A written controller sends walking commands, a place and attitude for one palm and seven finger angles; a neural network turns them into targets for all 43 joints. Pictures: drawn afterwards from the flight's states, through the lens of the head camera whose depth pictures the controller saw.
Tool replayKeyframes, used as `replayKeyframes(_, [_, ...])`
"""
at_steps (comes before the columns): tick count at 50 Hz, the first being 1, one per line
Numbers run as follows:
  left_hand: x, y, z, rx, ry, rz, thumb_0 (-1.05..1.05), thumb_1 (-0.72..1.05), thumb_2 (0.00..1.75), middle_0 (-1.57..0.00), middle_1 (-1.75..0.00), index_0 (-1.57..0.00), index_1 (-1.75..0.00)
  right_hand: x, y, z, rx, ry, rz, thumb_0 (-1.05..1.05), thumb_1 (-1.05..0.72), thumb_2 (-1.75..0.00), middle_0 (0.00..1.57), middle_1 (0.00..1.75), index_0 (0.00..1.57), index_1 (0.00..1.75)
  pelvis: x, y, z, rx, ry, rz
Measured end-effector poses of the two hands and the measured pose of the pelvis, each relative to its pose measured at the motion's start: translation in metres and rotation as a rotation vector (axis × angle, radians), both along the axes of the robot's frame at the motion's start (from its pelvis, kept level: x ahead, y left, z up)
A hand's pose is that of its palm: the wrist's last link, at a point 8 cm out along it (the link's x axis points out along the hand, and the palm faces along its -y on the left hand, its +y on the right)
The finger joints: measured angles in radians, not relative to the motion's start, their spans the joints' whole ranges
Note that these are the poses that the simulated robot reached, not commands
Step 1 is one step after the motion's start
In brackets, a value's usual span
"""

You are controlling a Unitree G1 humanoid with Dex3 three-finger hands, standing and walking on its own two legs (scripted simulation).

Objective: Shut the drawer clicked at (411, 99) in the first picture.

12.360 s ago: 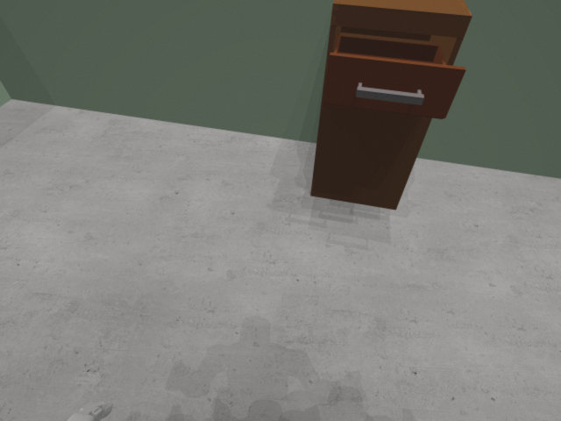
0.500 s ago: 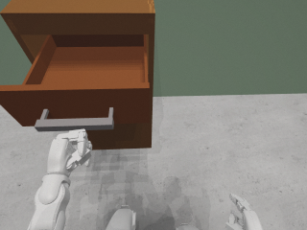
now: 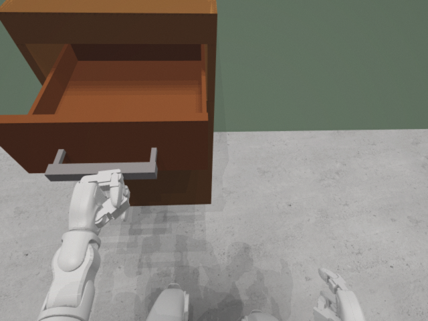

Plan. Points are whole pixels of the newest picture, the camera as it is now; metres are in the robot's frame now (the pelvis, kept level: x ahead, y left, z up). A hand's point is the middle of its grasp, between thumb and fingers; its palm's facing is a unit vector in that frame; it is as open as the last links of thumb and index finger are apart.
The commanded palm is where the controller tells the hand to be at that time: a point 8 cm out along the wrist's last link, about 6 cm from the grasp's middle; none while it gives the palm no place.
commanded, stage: push the drawer shut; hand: left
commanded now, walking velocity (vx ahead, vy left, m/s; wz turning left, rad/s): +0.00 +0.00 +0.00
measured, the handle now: (105, 162) +0.39 +0.23 +0.06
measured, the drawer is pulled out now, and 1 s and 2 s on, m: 0.23 0.11 0.00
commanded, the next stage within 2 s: none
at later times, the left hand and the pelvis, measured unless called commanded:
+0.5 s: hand (127, 175) +0.37 +0.18 +0.05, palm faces +0.05 -1.00 -0.04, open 2.9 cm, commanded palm +0.36 +0.23 +0.06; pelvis -0.02 +0.00 -0.01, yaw +0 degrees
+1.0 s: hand (134, 145) +0.44 +0.18 +0.05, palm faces +0.07 -1.00 -0.04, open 3.0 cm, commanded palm +0.43 +0.22 +0.06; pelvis -0.02 +0.01 -0.01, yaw -1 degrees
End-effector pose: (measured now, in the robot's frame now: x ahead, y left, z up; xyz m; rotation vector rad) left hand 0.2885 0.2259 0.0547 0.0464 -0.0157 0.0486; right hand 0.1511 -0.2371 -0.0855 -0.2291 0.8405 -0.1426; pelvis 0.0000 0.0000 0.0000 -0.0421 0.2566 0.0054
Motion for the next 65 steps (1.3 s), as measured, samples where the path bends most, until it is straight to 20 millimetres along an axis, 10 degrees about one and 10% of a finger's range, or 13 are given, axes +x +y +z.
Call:
replayKeyframes(37, [0.088, 0.010, -0.002, -0.009, 0.009, 0.010, -0.01, 0.81, 0.95, -1.40, -1.60, -1.40, -1.60, -0.103, -0.010, -0.022, -0.048, 0.247, -0.094, 0.01, -0.90, -0.90, 0.21, 0.30, 0.20, 0.30, -0.026, 0.008, -0.008, -0.018, 0.026, -0.002])
replayKeyframes(65, [0.155, 0.012, -0.001, -0.015, 0.024, 0.029, -0.01, 0.82, 0.96, -1.40, -1.60, -1.40, -1.60, -0.145, -0.017, -0.032, -0.052, 0.422, -0.155, 0.00, -0.90, -0.90, 0.21, 0.30, 0.20, 0.30, -0.018, 0.006, -0.016, -0.025, 0.098, -0.021])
